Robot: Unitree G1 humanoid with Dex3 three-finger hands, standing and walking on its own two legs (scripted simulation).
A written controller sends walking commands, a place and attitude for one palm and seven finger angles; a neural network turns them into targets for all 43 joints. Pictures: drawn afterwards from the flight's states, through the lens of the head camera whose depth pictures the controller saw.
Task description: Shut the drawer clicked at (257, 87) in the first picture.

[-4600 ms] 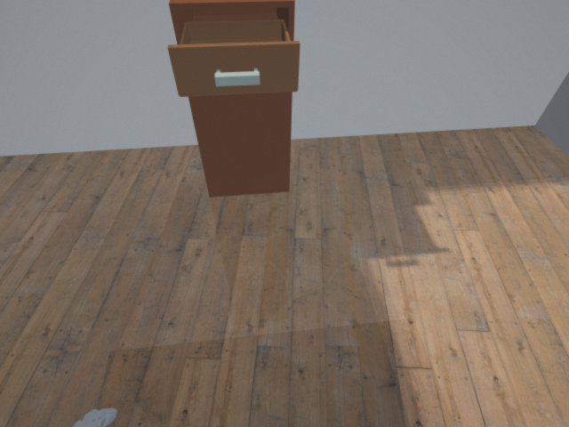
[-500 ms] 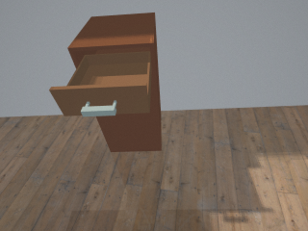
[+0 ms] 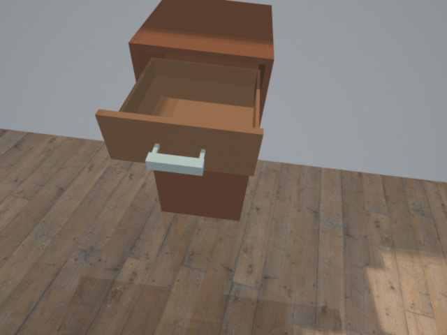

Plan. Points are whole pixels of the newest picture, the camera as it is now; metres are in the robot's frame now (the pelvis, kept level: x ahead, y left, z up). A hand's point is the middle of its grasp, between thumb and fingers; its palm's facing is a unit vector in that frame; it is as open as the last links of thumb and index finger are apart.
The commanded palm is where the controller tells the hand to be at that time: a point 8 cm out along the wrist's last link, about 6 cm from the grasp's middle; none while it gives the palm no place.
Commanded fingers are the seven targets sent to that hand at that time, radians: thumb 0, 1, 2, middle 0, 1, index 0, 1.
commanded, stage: take the last steps up to it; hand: left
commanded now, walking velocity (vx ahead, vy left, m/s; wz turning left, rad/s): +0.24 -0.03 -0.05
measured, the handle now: (177, 157) +0.46 +0.17 +0.03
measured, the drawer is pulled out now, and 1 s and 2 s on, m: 0.30 0.30 0.30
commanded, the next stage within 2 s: come to a stop and stand still in 0.32 s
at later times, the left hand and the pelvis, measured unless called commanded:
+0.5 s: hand (170, 274) +0.26 +0.15 -0.15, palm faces -0.08 -0.97 -0.21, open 7.4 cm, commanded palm none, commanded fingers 0.00 0.90 0.90 -0.20 -0.30 -0.20 -0.30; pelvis +0.13 -0.02 +0.00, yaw -2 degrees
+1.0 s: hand out of the picture +0.12 +0.21 -0.17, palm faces +0.09 -0.97 -0.23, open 7.4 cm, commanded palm none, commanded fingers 0.00 0.90 0.90 -0.20 -0.30 -0.20 -0.30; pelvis +0.08 +0.01 +0.00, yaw -1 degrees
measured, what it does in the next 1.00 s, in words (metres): steps on the spot: right foot, then left foot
